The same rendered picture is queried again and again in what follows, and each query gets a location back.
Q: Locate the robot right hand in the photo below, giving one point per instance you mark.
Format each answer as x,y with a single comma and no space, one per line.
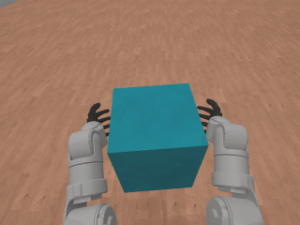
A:
215,112

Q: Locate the carton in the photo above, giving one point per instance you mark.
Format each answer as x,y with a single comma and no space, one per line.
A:
156,137

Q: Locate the robot left hand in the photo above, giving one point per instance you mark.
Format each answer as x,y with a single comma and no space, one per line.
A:
93,116

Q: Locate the right robot forearm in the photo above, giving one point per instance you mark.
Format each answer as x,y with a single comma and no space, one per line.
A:
231,164

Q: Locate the left robot forearm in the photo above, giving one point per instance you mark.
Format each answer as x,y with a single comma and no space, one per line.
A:
85,162

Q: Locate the left robot upper arm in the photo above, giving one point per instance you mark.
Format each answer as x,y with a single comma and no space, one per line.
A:
97,214

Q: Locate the right robot upper arm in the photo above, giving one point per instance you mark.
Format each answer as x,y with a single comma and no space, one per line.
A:
225,210

